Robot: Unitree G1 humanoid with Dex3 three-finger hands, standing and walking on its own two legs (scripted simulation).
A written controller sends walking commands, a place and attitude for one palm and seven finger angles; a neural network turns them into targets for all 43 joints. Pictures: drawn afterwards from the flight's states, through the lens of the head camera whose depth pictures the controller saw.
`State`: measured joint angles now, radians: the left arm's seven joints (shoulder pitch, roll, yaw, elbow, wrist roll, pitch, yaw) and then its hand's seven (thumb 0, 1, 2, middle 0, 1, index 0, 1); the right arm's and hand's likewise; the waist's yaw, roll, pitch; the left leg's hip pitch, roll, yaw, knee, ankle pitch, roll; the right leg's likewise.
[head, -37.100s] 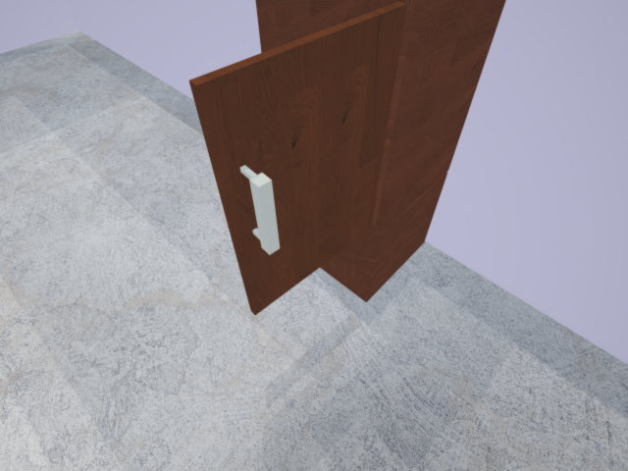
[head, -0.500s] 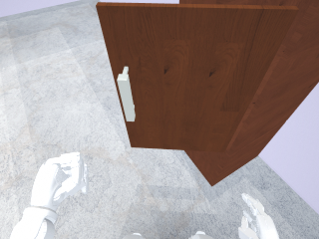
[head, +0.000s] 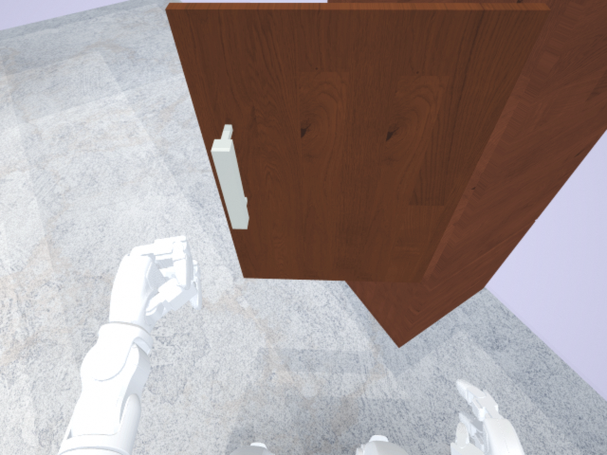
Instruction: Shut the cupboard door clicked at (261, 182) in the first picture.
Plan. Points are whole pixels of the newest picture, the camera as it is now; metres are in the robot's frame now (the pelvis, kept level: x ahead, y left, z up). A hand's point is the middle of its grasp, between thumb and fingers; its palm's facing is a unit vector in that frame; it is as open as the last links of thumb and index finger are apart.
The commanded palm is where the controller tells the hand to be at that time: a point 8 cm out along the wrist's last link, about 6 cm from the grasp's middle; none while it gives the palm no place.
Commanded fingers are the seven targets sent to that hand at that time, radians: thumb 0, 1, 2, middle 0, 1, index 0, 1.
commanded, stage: bring the fist close to the handle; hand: left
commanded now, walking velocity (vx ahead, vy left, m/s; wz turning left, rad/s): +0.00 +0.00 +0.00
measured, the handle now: (234, 179) +0.50 +0.14 +0.07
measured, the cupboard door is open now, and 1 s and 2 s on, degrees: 55 55 42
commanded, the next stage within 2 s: push the door shut along its arc in 0.96 s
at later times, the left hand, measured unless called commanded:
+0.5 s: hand (235, 230) +0.39 +0.12 +0.08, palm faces -0.03 -1.00 +0.00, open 3.1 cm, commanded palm +0.37 +0.17 +0.07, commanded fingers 0.00 0.90 0.90 -1.30 -1.50 -1.30 -1.50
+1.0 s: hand (242, 224) +0.40 +0.11 +0.08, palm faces -0.01 -1.00 -0.02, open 3.1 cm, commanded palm +0.38 +0.16 +0.07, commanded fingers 0.00 0.90 0.90 -1.30 -1.50 -1.30 -1.50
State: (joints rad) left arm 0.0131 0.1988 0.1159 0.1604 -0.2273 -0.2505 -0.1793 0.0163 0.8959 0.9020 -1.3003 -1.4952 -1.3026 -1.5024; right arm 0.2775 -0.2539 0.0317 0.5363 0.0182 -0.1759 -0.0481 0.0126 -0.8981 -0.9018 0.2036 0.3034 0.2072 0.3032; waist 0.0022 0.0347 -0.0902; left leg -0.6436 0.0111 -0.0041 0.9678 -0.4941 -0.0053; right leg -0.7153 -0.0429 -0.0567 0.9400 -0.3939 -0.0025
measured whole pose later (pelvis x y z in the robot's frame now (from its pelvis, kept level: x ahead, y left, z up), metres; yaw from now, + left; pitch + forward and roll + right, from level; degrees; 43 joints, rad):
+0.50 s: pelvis +0.00 +0.01 +0.00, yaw -1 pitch +12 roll +0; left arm -0.38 0.15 0.09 0.54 -0.15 -0.31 -0.05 0.02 0.90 0.90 -1.30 -1.50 -1.30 -1.50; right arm 0.27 -0.24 0.02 0.60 0.01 -0.11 -0.02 0.01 -0.90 -0.90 0.20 0.30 0.21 0.30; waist -0.02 0.02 -0.09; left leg -0.68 0.01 0.02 0.96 -0.49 0.00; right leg -0.76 -0.04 -0.04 0.93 -0.38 0.00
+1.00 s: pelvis +0.00 +0.00 +0.00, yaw -1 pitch +12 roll +0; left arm -0.45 0.15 0.12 0.67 -0.12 -0.39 -0.03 0.02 0.90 0.90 -1.30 -1.50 -1.30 -1.50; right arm 0.30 -0.25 -0.01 0.63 0.00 -0.07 -0.01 0.01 -0.90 -0.90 0.20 0.30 0.21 0.30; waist -0.04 0.02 -0.09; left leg -0.68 0.02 0.02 0.94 -0.47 0.00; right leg -0.76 -0.03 -0.03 0.92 -0.36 0.00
